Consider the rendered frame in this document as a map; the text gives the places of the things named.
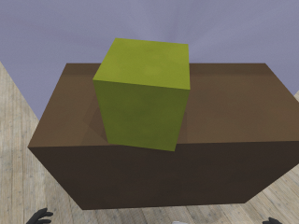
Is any left robot hand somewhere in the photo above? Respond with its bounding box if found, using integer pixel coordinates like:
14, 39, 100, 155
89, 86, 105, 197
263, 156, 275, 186
26, 207, 53, 224

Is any carton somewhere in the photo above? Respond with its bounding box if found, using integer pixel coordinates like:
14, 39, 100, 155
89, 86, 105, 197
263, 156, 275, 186
93, 37, 191, 151

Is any pedestal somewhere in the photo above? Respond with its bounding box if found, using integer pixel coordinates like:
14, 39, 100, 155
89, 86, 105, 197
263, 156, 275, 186
28, 63, 299, 211

